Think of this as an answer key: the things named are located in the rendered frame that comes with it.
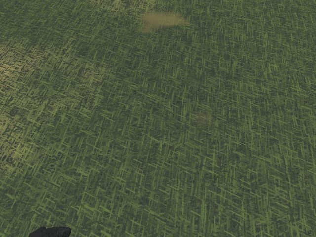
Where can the robot left hand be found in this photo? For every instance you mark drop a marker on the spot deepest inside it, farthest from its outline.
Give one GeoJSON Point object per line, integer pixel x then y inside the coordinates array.
{"type": "Point", "coordinates": [51, 232]}

